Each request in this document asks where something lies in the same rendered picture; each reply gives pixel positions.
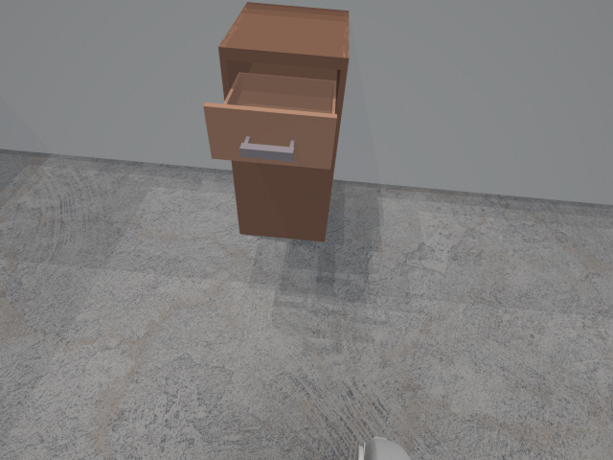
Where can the cabinet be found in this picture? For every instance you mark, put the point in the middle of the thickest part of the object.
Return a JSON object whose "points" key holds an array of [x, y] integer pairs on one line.
{"points": [[276, 200]]}

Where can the handle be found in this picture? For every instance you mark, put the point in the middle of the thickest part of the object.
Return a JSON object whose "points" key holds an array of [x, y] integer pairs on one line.
{"points": [[267, 151]]}

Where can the robot right thigh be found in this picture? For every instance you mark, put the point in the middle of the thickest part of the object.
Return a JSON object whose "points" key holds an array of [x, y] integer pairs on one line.
{"points": [[378, 449]]}

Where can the drawer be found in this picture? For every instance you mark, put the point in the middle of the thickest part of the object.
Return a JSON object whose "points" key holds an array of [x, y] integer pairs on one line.
{"points": [[273, 110]]}

